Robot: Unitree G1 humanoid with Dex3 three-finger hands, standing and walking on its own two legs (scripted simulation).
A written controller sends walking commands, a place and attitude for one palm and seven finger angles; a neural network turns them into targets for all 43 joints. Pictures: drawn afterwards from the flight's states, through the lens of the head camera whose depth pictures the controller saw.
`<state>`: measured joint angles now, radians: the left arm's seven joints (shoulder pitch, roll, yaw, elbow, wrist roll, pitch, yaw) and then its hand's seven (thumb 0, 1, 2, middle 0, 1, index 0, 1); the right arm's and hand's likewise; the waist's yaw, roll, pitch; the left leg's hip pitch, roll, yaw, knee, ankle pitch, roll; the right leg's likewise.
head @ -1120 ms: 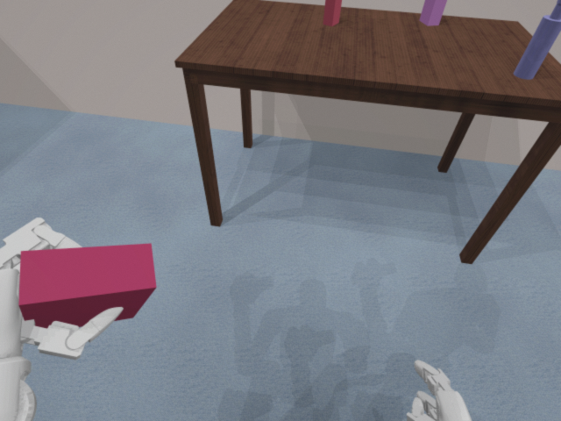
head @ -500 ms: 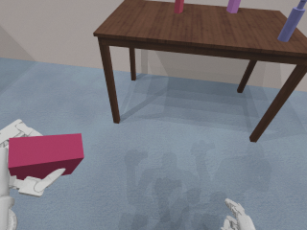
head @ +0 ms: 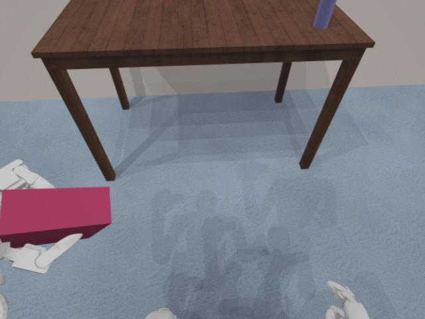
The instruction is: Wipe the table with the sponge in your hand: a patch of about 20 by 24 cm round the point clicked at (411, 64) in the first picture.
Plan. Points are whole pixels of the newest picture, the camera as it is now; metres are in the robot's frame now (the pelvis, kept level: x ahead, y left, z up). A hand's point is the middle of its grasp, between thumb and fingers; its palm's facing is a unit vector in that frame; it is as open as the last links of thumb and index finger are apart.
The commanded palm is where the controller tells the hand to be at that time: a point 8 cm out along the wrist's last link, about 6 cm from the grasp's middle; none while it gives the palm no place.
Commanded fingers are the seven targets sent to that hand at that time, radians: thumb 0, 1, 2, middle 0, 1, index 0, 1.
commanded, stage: walk to a spot facing it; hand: left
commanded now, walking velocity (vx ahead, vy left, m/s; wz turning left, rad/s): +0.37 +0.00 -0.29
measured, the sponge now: (69, 218) +0.22 +0.21 +0.15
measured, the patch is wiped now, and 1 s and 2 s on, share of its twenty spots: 0.00 0.00 0.00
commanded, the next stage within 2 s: take the last steps up to it in 0.68 s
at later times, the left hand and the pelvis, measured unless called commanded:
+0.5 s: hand (132, 108) +0.43 +0.17 +0.17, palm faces +0.20 -0.84 -0.50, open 9.1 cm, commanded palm +0.38 +0.22 +0.17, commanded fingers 0.00 0.10 1.30 -1.20 -1.60 -1.20 -1.60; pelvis +0.16 -0.01 -0.01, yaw -14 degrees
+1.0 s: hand (183, 70) +0.56 +0.09 +0.18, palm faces +0.22 -0.86 -0.46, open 9.1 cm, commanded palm +0.53 +0.13 +0.17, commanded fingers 0.00 0.10 1.30 -1.20 -1.60 -1.20 -1.60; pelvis +0.30 -0.09 -0.01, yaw -16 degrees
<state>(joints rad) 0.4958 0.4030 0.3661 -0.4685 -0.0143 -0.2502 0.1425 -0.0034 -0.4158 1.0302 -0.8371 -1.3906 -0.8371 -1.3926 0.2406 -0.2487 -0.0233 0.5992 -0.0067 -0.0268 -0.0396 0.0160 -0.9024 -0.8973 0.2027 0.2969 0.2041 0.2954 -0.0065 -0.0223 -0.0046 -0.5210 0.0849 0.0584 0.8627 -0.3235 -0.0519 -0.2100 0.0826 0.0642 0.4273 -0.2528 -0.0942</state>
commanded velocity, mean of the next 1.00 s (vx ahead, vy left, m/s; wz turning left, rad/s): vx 0.30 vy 0.01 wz -0.15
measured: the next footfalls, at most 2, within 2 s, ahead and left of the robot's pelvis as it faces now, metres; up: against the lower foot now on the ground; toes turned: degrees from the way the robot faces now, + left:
left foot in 0.14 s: +0.13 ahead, +0.15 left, +0.00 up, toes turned +5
right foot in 0.56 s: +0.29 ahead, -0.15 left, +0.00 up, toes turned -25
